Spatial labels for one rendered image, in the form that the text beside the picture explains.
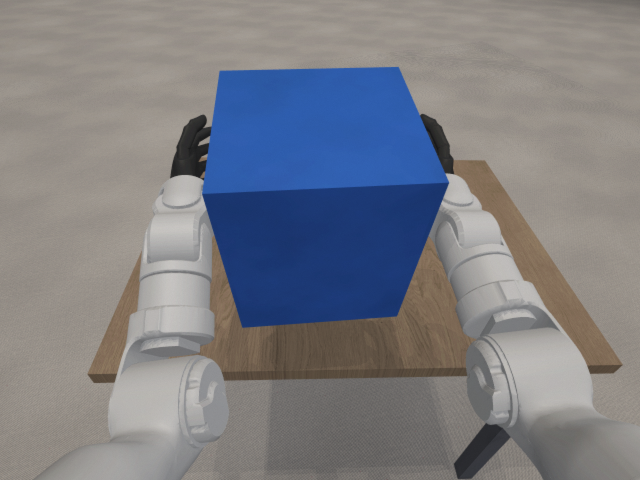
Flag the carton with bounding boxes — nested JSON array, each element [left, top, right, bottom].
[[202, 67, 449, 328]]

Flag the left robot upper arm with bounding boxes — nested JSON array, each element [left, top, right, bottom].
[[33, 355, 229, 480]]

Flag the table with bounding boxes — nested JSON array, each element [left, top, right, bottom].
[[88, 157, 623, 479]]

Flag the left robot hand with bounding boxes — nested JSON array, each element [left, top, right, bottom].
[[170, 115, 212, 181]]

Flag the right robot hand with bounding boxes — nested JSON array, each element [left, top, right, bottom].
[[420, 114, 454, 174]]

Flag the right robot upper arm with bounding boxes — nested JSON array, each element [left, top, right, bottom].
[[466, 327, 640, 480]]

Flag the right robot forearm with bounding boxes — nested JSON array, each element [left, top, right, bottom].
[[428, 174, 593, 402]]

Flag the left robot forearm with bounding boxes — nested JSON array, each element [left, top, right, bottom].
[[108, 175, 215, 436]]

